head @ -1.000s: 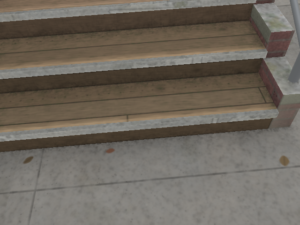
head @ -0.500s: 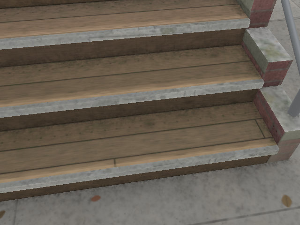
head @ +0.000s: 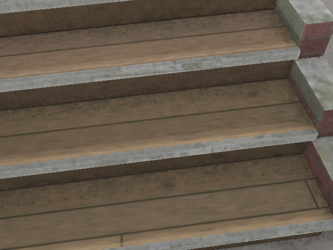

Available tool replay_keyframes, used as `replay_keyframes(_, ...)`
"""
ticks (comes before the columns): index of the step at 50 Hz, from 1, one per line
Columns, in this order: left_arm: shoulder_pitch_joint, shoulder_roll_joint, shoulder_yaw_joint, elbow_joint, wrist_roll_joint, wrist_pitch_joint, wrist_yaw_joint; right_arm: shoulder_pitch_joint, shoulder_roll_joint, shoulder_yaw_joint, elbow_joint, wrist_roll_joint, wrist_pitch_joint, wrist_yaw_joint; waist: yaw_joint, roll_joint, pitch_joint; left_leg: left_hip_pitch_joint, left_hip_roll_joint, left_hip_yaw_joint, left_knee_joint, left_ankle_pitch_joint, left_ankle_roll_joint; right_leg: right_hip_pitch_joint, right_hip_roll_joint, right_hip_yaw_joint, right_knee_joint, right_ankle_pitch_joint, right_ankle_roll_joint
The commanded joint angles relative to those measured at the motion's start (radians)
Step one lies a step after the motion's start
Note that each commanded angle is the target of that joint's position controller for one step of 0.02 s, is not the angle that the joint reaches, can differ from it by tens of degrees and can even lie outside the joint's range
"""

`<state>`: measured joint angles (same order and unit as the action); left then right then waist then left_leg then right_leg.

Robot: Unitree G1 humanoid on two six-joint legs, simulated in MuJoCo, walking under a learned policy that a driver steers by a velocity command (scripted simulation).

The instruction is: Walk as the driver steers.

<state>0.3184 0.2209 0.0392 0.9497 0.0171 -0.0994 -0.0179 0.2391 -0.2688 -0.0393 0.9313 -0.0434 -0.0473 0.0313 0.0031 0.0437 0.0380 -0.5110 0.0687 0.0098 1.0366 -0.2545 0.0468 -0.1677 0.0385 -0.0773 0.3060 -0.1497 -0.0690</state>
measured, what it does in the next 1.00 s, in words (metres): climbs: left foot, then right foot 0.16 m higher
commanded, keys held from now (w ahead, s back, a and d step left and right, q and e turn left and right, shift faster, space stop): w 0.72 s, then w+q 0.28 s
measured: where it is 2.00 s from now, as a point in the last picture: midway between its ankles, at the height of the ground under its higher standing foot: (162, 77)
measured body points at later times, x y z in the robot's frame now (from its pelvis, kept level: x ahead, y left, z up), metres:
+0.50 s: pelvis +0.23 +0.04 -0.01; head +0.23 +0.06 +0.44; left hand +0.31 +0.27 -0.16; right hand +0.19 -0.20 -0.14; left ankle +0.21 +0.11 -0.75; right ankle +0.23 -0.08 -0.58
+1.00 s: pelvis +0.50 -0.03 +0.10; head +0.51 -0.03 +0.55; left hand +0.55 +0.21 -0.04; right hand +0.61 -0.26 -0.04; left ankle +0.43 +0.13 -0.36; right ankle +0.56 -0.09 -0.59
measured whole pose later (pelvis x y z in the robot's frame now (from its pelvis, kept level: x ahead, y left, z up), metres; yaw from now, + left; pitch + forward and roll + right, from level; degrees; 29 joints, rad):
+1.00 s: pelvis +0.50 -0.03 +0.10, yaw +5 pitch +3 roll -3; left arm 0.20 0.19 0.01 0.97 0.07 -0.04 -0.06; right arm 0.23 -0.23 -0.05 0.92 -0.01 -0.08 0.08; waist 0.02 0.06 -0.03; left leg -0.84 -0.08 -0.22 1.96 0.10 0.26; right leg -0.56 0.00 -0.24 0.86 -0.37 -0.10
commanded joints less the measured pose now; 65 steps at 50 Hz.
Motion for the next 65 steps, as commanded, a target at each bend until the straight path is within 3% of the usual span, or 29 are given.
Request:
replay_keyframes(1, 0.042, 0.122, 0.024, -0.011, -0.009, -0.023, 0.005, -0.014, -0.037, -0.001, -0.046, -0.006, 0.005, 0.004, -0.015, -0.123, -0.018, -0.087, 0.038, 0.008, -0.049, 0.082, -0.026, 0.070, -0.255, 0.175, -0.169, 0.249, -0.132)
replay_keyframes(6, 0.057, 0.139, 0.025, 0.022, -0.004, -0.020, 0.009, -0.177, -0.013, 0.016, -0.090, 0.010, -0.011, -0.005, 0.022, -0.126, 0.023, 0.013, -0.004, 0.059, -0.377, 0.174, -0.039, 0.048, -0.202, 0.097, -0.176, 0.279, -0.113)
replay_keyframes(12, 0.044, 0.122, 0.021, 0.044, -0.006, -0.005, 0.022, 0.067, -0.029, -0.001, -0.004, -0.001, -0.042, -0.036, -0.097, -0.076, -0.048, 0.309, -0.090, 0.100, -0.559, 0.069, 0.046, 0.066, -0.210, 0.083, 0.192, 0.545, -0.085)
replay_keyframes(13, 0.035, 0.096, 0.010, 0.031, -0.005, -0.006, 0.024, 0.217, -0.076, -0.019, 0.046, -0.011, -0.057, -0.047, -0.147, -0.009, -0.119, 0.499, -0.026, 0.014, -0.607, 0.087, 0.070, -0.041, -0.157, 0.052, 0.404, 0.446, -0.055)
replay_keyframes(14, 0.048, 0.021, -0.013, -0.017, -0.016, -0.007, 0.024, 0.316, -0.194, -0.044, 0.056, -0.028, -0.063, -0.058, -0.138, 0.181, -0.159, 0.642, 0.255, -0.362, -0.723, 0.136, 0.138, -0.273, -0.044, -0.024, 0.748, 0.015, -0.008)
replay_keyframes(15, 0.136, 0.032, -0.001, 0.003, -0.013, 0.010, 0.021, 0.287, -0.250, -0.067, 0.068, 0.006, -0.046, -0.047, -0.083, 0.271, -0.186, 0.657, 0.346, -0.605, -0.808, 0.184, 0.250, -0.447, 0.032, 0.031, 0.963, -0.364, 0.003)
replay_keyframes(16, 0.104, 0.064, 0.008, 0.022, 0.012, 0.026, 0.020, 0.204, -0.162, -0.052, 0.048, 0.023, -0.042, -0.034, -0.051, 0.090, -0.093, 0.570, 0.315, -0.513, -0.787, 0.041, 0.253, -0.515, -0.037, 0.085, 1.102, -0.324, 0.001)
replay_keyframes(19, 0.013, 0.030, 0.012, 0.005, 0.025, 0.038, -0.004, 0.100, -0.009, -0.009, 0.041, 0.024, -0.042, -0.025, 0.004, 0.024, 0.001, 0.363, 0.185, -0.289, -0.840, -0.061, 0.168, -0.565, -0.100, 0.083, 1.192, -0.147, -0.002)
replay_keyframes(25, -0.105, -0.018, 0.005, -0.060, 0.045, 0.083, -0.008, 0.227, -0.034, -0.005, 0.116, 0.025, -0.069, -0.038, 0.009, -0.001, 0.029, 0.340, 0.151, -0.169, -0.837, 0.191, 0.195, -0.733, -0.108, 0.037, 1.281, -0.051, 0.046)
replay_keyframes(28, -0.273, -0.069, -0.016, -0.163, 0.027, 0.105, 0.039, 0.352, -0.027, 0.000, 0.164, 0.019, -0.081, -0.044, -0.032, 0.049, 0.085, 0.475, 0.233, -0.257, -0.856, 0.023, 0.253, -1.112, -0.090, 0.048, 1.719, -0.285, 0.035)
replay_keyframes(31, -0.471, -0.117, -0.058, -0.306, 0.018, 0.092, 0.066, 0.403, -0.023, 0.015, 0.187, -0.001, -0.083, -0.051, -0.069, 0.021, 0.124, 0.608, 0.262, -0.266, -0.875, -0.034, 0.215, -1.434, -0.088, 0.078, 1.907, -0.449, -0.024)
replay_keyframes(34, -0.549, -0.135, -0.103, -0.417, 0.015, 0.084, 0.056, 0.376, -0.001, 0.038, 0.218, 0.031, -0.072, -0.062, -0.022, -0.034, 0.134, 0.474, 0.182, -0.132, -0.958, -0.091, 0.131, -1.350, -0.144, 0.025, 1.644, -0.456, -0.036)
replay_keyframes(36, -0.531, -0.082, -0.105, -0.448, 0.012, 0.091, 0.029, 0.344, 0.000, 0.050, 0.200, 0.046, -0.046, -0.073, -0.033, -0.068, 0.103, 0.353, 0.128, -0.050, -1.083, 0.238, 0.167, -1.071, -0.141, -0.104, 1.342, -0.352, -0.013)
replay_keyframes(37, -0.529, -0.139, -0.130, -0.471, 0.000, 0.094, 0.025, 0.337, 0.014, 0.052, 0.207, 0.069, -0.040, -0.082, -0.033, -0.018, 0.054, 0.281, 0.131, -0.024, -1.139, 0.513, 0.168, -0.787, -0.141, -0.101, 1.125, -0.276, -0.041)
replay_keyframes(38, -0.387, -0.123, -0.120, -0.411, -0.023, 0.085, 0.023, 0.267, 0.020, 0.060, 0.162, 0.086, -0.044, -0.077, 0.025, -0.003, -0.074, 0.234, 0.089, 0.050, -1.014, 1.112, 0.181, -0.427, -0.061, -0.144, 1.000, -0.179, -0.058)
replay_keyframes(39, -0.211, -0.065, -0.089, -0.350, -0.022, 0.081, 0.029, 0.281, -0.093, 0.035, 0.136, 0.080, -0.052, -0.066, 0.098, 0.074, -0.246, 0.324, 0.132, 0.035, -0.786, 1.572, 0.168, -0.221, 0.015, -0.143, 0.979, -0.199, -0.070)
replay_keyframes(40, -0.041, -0.030, -0.064, -0.314, -0.010, 0.083, 0.033, 0.264, -0.190, -0.002, 0.128, 0.084, -0.061, -0.057, 0.183, 0.189, -0.391, 0.477, 0.176, -0.009, -0.586, 1.783, 0.147, -0.128, 0.019, -0.075, 0.880, -0.187, -0.081)
replay_keyframes(41, 0.066, 0.037, -0.033, -0.272, 0.018, 0.071, 0.031, 0.212, -0.201, -0.022, 0.118, 0.092, -0.075, -0.038, 0.251, 0.185, -0.462, 0.504, 0.153, -0.009, -0.321, 1.665, 0.108, -0.007, 0.007, 0.023, 0.690, -0.187, -0.105)
replay_keyframes(42, 0.142, 0.137, 0.004, -0.213, 0.042, 0.060, 0.043, 0.228, -0.084, -0.009, 0.071, 0.087, -0.093, -0.008, 0.207, -0.094, -0.473, 0.176, 0.011, -0.019, 0.054, 0.889, 0.048, 0.191, -0.266, 0.478, 0.410, -0.172, -0.173)
replay_keyframes(43, 0.130, 0.256, 0.048, -0.176, 0.022, 0.089, 0.055, 0.248, -0.034, -0.022, 0.034, 0.053, -0.090, 0.011, 0.159, -0.330, -0.567, 0.032, -0.179, -0.124, 0.512, 0.114, 0.027, 0.182, -0.437, 0.989, 0.044, -0.135, -0.194)
replay_keyframes(45, -0.118, 0.111, 0.026, -0.138, -0.012, 0.091, 0.031, 0.135, 0.055, -0.023, -0.063, -0.002, -0.044, 0.004, 0.012, -0.070, -0.236, -0.170, -0.058, -0.118, 0.812, 0.183, 0.028, -0.148, -0.418, 0.805, 0.027, -0.674, -0.172)
replay_keyframes(46, -0.034, 0.010, -0.018, -0.077, 0.023, 0.064, -0.030, 0.104, 0.048, -0.016, 0.006, 0.019, -0.029, 0.051, 0.114, -0.081, 0.067, -0.418, -0.134, -0.310, 0.993, 0.270, 0.106, -0.299, -0.366, 0.651, 0.037, -0.470, -0.220)
replay_keyframes(49, -0.111, -0.127, -0.061, 0.041, 0.074, 0.049, -0.072, 0.179, 0.174, 0.037, 0.003, 0.039, -0.023, 0.075, -0.051, 0.009, -0.039, -0.560, -0.117, -0.372, 1.082, 0.430, 0.299, -0.300, -0.330, 0.379, 0.068, -0.144, -0.104)
replay_keyframes(53, -0.240, -0.074, -0.065, 0.019, 0.095, 0.002, -0.042, 0.073, 0.059, 0.011, -0.037, 0.056, -0.012, 0.084, -0.140, -0.049, -0.116, -0.500, -0.077, -0.155, 0.920, 0.399, 0.238, -0.418, -0.176, -0.083, -0.026, -0.046, -0.018)
replay_keyframes(54, -0.143, -0.057, -0.064, 0.047, 0.101, 0.000, -0.027, 0.035, 0.051, 0.013, -0.025, 0.056, -0.008, 0.101, -0.094, -0.148, -0.129, -0.569, -0.097, -0.096, 1.150, 0.316, 0.218, -0.345, -0.183, -0.070, -0.048, -0.008, -0.053)
replay_keyframes(56, 0.080, -0.059, -0.082, 0.134, 0.118, 0.016, -0.027, -0.106, 0.090, 0.048, -0.058, 0.026, -0.005, 0.089, -0.036, -0.082, -0.069, -0.932, -0.109, -0.181, 1.294, 0.209, 0.255, -0.069, -0.262, 0.017, -0.031, -0.042, -0.075)
replay_keyframes(60, 0.233, -0.058, -0.103, 0.195, 0.155, 0.011, -0.046, -0.271, 0.086, 0.074, -0.121, 0.061, -0.006, 0.043, 0.003, -0.100, -0.088, -1.100, -0.052, -0.129, 1.071, 0.258, 0.272, 0.164, -0.274, -0.024, -0.077, 0.012, -0.055)
replay_keyframes(63, 0.363, -0.048, -0.110, 0.245, 0.172, 0.020, -0.062, -0.419, 0.066, 0.070, -0.172, 0.052, 0.035, 0.030, 0.067, -0.113, -0.070, -1.143, -0.037, -0.072, 0.847, 0.297, 0.220, 0.236, -0.323, -0.043, -0.142, 0.142, -0.076)
replay_keyframes(65, 0.217, -0.002, -0.097, 0.192, 0.114, 0.022, -0.102, -0.532, 0.057, 0.067, -0.214, 0.052, 0.065, 0.041, 0.023, -0.085, -0.062, -0.871, 0.026, 0.110, 0.614, 0.098, 0.199, 0.058, -0.361, -0.139, -0.238, 0.449, -0.077)
Velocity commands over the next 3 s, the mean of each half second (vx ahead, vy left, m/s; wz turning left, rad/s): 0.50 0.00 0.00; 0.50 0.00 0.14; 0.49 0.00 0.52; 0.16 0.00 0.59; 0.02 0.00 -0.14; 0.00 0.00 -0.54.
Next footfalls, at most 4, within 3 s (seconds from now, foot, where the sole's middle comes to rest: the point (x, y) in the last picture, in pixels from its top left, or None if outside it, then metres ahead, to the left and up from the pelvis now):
0.26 left None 0.25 0.11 -0.79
0.82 right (209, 204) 0.60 -0.09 -0.62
1.40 left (146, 128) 0.84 0.14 -0.46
1.84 right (173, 49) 1.11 0.02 -0.30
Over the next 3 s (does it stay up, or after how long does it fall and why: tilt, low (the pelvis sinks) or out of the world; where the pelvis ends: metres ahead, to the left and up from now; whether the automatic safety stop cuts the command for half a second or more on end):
stays up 1.00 0.00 0.33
